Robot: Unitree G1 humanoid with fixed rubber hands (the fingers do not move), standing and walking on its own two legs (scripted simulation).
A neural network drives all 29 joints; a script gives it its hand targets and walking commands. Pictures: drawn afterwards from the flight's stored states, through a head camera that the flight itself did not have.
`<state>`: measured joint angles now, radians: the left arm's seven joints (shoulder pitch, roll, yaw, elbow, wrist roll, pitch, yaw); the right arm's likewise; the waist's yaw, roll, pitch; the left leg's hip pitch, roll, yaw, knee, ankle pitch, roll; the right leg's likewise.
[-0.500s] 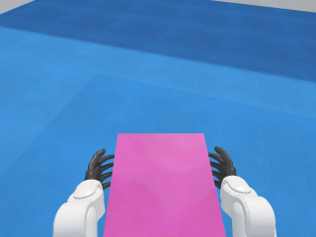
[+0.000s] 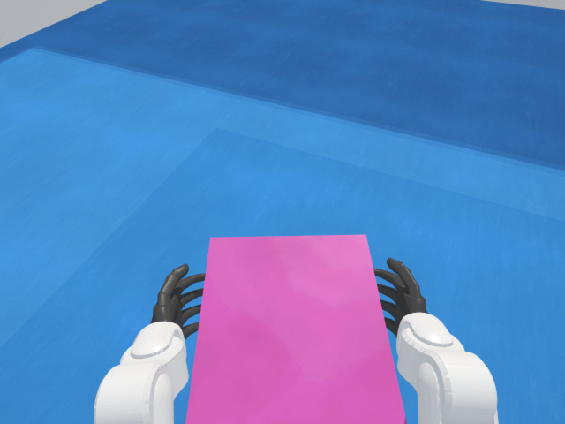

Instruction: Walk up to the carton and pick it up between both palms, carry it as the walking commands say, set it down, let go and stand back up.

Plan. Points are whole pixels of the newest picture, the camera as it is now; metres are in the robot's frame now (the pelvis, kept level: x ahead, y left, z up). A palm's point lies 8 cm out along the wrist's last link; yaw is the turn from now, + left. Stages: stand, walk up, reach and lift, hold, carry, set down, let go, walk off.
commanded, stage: carry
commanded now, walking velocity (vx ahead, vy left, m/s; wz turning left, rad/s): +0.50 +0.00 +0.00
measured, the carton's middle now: (289, 350) +0.24 +0.01 +0.00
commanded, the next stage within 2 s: none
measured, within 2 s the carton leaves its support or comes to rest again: neither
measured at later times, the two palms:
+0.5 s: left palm (201, 144) +0.59 +0.17 +0.08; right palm (357, 147) +0.57 -0.12 +0.08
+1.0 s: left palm (237, 65) +0.91 +0.13 +0.08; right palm (352, 63) +0.92 -0.16 +0.07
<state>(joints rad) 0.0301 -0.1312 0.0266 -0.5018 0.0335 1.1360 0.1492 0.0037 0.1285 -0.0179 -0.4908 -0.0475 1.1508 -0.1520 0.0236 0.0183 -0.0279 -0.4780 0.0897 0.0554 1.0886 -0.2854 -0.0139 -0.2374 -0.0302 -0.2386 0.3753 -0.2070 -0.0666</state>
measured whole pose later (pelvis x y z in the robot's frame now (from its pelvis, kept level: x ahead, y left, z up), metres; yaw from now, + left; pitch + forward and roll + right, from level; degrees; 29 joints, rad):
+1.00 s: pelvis +0.67 -0.02 +0.00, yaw +0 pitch +3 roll +1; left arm 0.04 -0.13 0.03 -0.50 0.03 1.12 0.15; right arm 0.01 0.13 -0.02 -0.48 -0.04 1.14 -0.15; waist 0.02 0.01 -0.03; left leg -0.53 0.09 0.06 1.01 -0.26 -0.01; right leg -0.21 -0.02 -0.23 0.35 -0.21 -0.07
